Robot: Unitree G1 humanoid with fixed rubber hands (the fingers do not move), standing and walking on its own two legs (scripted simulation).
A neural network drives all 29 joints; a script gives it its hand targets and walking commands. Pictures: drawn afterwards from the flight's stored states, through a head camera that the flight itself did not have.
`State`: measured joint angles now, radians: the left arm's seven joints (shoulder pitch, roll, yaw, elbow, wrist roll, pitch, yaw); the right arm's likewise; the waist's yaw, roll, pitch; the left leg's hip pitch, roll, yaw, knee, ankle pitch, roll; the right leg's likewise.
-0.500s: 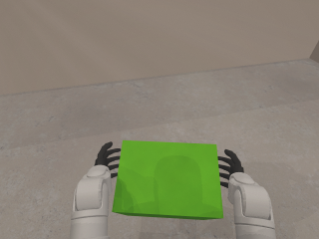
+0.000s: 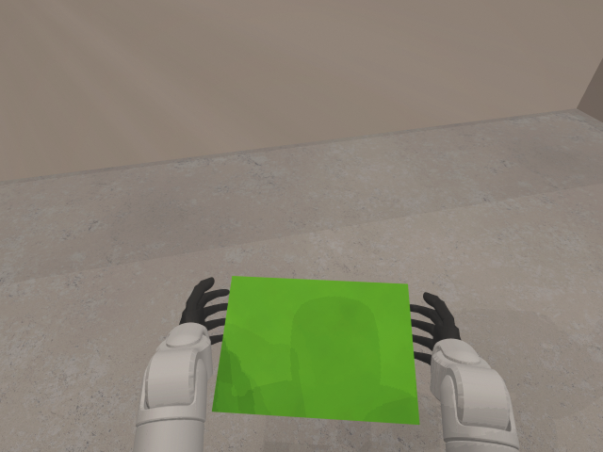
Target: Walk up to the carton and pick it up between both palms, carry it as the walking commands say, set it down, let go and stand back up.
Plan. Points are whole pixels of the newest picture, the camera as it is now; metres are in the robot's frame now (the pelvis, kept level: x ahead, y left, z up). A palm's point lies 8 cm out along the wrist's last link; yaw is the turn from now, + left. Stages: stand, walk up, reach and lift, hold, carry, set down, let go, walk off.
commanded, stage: carry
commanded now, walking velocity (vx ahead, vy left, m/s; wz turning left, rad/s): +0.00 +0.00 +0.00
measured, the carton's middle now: (315, 356) +0.29 +0.00 -0.05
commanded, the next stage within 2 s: hold in 1.04 s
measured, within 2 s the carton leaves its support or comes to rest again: neither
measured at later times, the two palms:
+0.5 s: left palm (198, 356) +0.24 +0.15 +0.04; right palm (454, 374) +0.23 -0.17 +0.03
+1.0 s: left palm (199, 360) +0.24 +0.15 +0.04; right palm (454, 371) +0.23 -0.17 +0.03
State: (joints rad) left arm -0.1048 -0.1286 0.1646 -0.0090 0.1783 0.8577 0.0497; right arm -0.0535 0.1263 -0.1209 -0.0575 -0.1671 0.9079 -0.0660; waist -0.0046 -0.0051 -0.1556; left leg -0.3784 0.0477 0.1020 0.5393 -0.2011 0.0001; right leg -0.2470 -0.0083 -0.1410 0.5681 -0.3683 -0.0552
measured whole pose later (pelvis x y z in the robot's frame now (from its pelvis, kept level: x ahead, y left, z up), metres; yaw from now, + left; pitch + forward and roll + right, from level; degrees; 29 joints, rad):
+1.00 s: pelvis -0.02 -0.01 +0.00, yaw +0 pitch +3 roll +0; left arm -0.08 -0.13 0.16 0.04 0.18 0.75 0.05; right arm -0.04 0.13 -0.12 0.00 -0.16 0.77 -0.07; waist -0.01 0.00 -0.13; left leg -0.42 0.06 0.08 0.52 -0.15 -0.01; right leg -0.29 0.01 -0.16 0.57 -0.33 -0.08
